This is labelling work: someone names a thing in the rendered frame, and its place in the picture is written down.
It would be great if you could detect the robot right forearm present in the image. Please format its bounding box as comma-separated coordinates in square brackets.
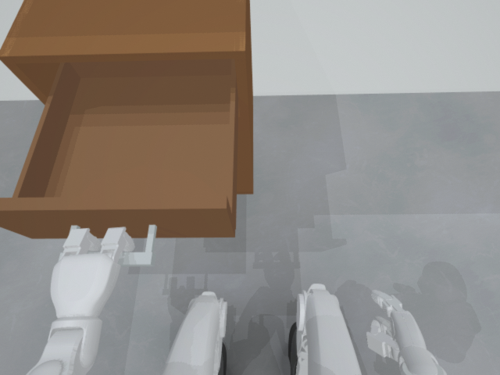
[398, 346, 447, 375]

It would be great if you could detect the robot left forearm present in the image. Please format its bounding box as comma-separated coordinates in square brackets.
[26, 316, 102, 375]

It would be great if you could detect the robot right hand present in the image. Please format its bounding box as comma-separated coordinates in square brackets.
[366, 290, 427, 362]

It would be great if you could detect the right robot thigh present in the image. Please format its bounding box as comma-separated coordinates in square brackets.
[296, 289, 362, 375]

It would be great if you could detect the robot right shin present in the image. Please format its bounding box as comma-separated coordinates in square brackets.
[296, 284, 340, 375]

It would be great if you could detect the cabinet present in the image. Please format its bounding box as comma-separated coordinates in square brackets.
[0, 0, 253, 195]

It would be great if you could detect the drawer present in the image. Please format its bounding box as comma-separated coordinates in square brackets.
[0, 59, 238, 239]

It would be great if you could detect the robot left hand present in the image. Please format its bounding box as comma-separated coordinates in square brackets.
[51, 227, 135, 318]

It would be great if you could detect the handle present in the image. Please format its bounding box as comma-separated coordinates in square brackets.
[59, 225, 157, 266]

